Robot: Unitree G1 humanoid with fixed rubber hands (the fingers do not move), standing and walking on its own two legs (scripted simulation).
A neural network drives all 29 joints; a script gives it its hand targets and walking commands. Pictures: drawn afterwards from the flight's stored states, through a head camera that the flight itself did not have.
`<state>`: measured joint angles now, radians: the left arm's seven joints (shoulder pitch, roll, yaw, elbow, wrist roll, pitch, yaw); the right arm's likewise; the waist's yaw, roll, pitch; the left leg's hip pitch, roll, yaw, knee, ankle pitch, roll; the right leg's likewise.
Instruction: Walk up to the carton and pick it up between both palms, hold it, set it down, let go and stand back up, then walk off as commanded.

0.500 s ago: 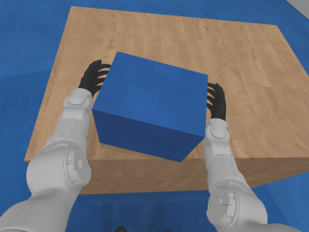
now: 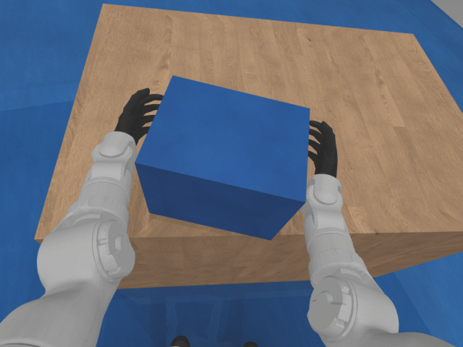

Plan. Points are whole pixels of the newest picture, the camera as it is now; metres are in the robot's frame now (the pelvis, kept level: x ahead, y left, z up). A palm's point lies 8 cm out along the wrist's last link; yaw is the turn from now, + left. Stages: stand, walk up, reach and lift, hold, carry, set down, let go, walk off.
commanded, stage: set down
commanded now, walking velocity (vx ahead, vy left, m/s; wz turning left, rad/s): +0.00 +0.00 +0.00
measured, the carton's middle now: (225, 163) +0.43 +0.00 -0.01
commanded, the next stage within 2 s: none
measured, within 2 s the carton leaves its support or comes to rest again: neither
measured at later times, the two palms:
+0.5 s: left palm (128, 130) +0.46 +0.17 +0.04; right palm (320, 174) +0.38 -0.17 +0.03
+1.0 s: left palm (121, 134) +0.47 +0.19 +0.03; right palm (312, 182) +0.38 -0.16 +0.01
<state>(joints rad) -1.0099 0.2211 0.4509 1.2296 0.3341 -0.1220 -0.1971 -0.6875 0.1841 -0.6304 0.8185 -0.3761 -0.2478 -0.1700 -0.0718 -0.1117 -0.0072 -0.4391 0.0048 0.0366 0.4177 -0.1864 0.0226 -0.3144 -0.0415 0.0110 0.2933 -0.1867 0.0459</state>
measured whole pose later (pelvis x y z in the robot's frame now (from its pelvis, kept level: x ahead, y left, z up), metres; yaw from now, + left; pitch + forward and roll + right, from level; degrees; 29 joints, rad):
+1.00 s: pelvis -0.02 +0.03 -0.02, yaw -2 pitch +24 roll -5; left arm -1.19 0.33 -0.07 1.60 -0.20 -0.27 -0.06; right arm -0.87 -0.01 -0.32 1.25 0.02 -0.27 -0.24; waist -0.13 -0.01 -0.20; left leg -0.83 0.03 0.04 0.66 -0.24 0.02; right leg -0.67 -0.02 0.01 0.45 -0.20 0.05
